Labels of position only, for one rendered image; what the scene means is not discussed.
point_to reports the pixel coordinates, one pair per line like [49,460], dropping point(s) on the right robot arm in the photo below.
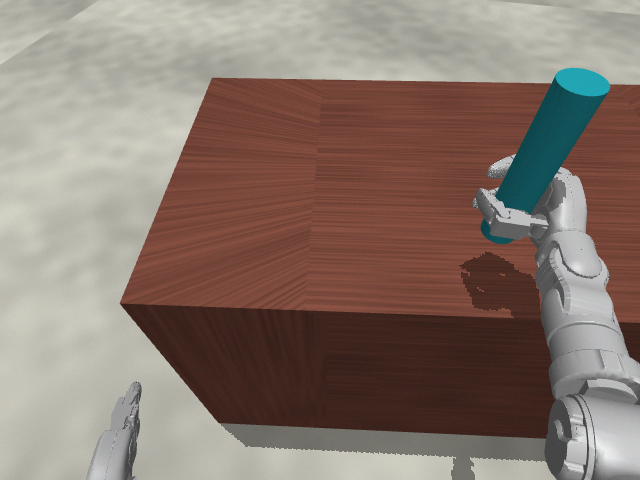
[594,424]

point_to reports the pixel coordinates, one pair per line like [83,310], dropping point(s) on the can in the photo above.
[571,101]

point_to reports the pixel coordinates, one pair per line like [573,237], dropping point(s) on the right robot hand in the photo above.
[562,207]

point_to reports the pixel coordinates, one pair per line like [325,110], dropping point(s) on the left robot hand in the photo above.
[116,449]

